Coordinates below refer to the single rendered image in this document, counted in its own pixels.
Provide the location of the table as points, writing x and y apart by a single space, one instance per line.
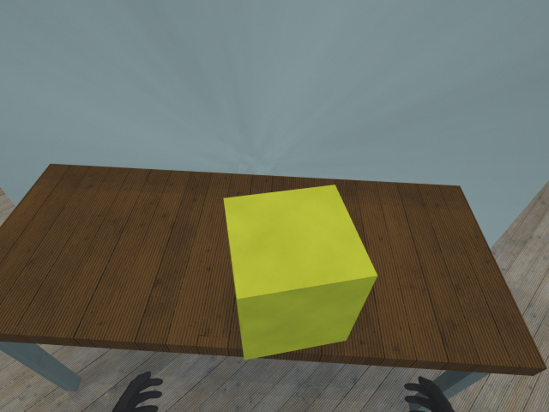
139 259

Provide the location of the carton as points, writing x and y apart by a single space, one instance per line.
300 270

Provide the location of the robot left hand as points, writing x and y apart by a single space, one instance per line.
132 396

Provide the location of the robot right hand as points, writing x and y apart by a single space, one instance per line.
437 401

